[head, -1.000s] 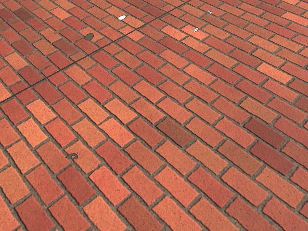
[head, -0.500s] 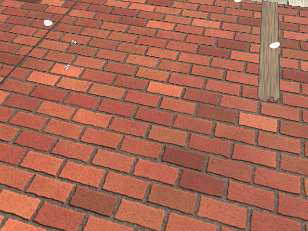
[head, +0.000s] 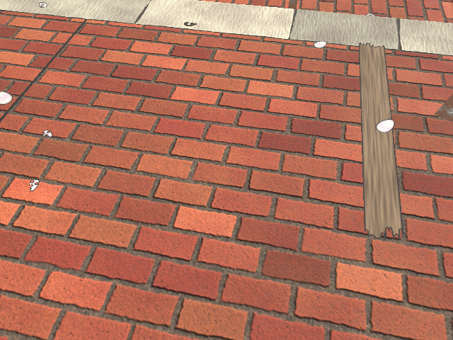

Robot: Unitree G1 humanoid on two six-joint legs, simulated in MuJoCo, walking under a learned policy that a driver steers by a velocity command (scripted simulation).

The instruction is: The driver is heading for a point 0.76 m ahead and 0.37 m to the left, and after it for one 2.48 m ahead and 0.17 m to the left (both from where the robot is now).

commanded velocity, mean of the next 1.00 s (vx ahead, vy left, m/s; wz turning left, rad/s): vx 0.95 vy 0.00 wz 0.77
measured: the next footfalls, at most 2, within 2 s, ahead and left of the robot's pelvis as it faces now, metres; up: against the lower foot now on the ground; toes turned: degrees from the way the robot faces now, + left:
left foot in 0.20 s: +0.41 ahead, +0.09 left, +0.00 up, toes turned +9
right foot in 0.62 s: +0.83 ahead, +0.02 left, +0.00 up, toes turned +41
